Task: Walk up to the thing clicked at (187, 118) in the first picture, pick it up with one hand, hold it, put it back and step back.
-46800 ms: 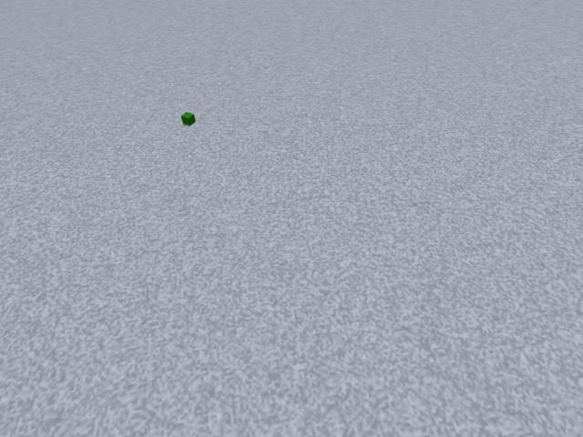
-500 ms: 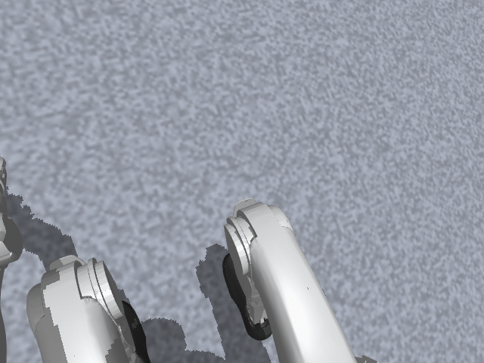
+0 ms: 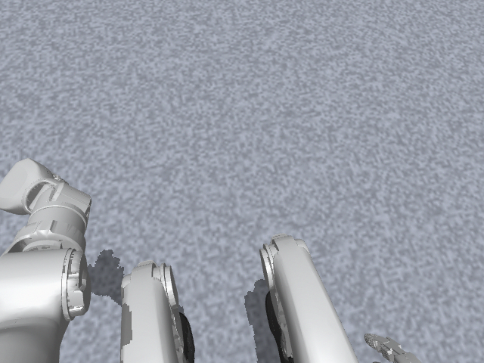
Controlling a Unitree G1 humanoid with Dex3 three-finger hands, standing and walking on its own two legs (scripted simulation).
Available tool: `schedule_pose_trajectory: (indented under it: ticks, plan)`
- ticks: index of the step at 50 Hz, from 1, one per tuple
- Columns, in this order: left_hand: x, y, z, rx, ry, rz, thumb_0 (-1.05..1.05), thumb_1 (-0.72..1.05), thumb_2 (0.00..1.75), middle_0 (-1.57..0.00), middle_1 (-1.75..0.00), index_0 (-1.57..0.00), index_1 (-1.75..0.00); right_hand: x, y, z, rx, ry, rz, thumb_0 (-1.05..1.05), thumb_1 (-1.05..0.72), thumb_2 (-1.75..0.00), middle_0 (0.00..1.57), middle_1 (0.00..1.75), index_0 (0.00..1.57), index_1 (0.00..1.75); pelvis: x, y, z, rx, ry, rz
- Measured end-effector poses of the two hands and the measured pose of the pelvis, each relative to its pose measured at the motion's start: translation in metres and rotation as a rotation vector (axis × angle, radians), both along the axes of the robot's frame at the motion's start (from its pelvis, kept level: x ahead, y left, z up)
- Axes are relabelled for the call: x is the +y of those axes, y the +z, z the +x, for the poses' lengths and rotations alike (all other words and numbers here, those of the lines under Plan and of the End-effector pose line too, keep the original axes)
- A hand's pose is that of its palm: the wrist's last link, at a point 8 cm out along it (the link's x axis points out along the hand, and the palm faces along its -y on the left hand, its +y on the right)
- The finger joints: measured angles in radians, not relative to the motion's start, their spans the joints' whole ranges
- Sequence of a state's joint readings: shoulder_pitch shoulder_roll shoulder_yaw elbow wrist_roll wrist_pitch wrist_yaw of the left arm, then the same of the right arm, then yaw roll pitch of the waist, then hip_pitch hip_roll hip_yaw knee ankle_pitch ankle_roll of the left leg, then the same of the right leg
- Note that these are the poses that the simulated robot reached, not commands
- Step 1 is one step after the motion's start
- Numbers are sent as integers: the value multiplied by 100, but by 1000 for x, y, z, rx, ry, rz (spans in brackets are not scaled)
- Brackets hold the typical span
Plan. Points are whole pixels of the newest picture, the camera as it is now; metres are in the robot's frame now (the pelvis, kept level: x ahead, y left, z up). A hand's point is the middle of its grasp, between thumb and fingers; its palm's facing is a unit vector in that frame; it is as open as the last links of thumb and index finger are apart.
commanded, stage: lift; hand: left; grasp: from above
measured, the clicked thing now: (55, 205) +0.45 +0.30 -0.12
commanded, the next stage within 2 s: hold in 1.02 s
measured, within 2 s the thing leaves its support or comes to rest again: neither
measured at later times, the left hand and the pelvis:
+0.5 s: hand out of the picture +0.38 +0.23 +0.12, palm faces -0.26 -0.37 -0.89, open 6.4 cm; pelvis +0.04 -0.02 +0.20, yaw +3 degrees
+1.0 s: hand out of the picture +0.38 +0.23 +0.22, palm faces -0.25 -0.38 -0.89, open 6.4 cm; pelvis +0.07 -0.01 +0.29, yaw +4 degrees
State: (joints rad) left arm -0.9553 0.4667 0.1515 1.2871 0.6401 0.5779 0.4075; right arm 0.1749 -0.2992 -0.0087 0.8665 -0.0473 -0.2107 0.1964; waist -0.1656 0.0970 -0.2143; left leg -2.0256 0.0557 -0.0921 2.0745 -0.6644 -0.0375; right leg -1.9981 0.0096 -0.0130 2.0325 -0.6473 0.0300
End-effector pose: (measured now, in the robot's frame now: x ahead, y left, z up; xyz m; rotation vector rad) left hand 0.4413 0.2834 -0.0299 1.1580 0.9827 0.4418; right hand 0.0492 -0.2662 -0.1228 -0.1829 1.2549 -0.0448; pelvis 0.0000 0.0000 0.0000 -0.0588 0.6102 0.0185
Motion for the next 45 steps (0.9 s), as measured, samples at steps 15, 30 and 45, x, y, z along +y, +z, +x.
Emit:
schedule_pose_trajectory:
  ticks: [15, 30, 45]
  plan:
    - [-33, 120, -46, 40, -46, -21, -8, 29, 19, -86, -27, -116, -33, -8, 121, 77, -191, -8, -63, 1, -91, -90, 20, 29, 20, 30, -9, 118, 15, -102, 16, 24]
    - [-49, 235, -49, 92, -30, -4, -8, 25, 29, -85, -33, -116, -40, -4, 228, 95, -233, -59, -62, 1, -90, -90, 20, 29, 20, 30, -18, 223, 48, -257, 39, 46]
    - [-58, 289, -51, 88, 20, -17, -7, 27, 28, -82, -35, -113, -44, 1, 273, 89, -154, -42, -39, 1, -89, -89, 20, 29, 20, 30, -15, 277, 65, -339, 41, 60]
